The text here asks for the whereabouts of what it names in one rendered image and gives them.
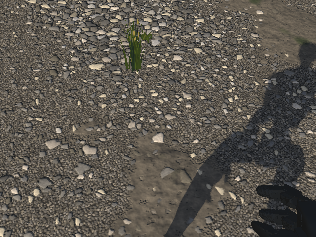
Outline right robot hand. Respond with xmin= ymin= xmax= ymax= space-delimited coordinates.
xmin=251 ymin=184 xmax=316 ymax=237

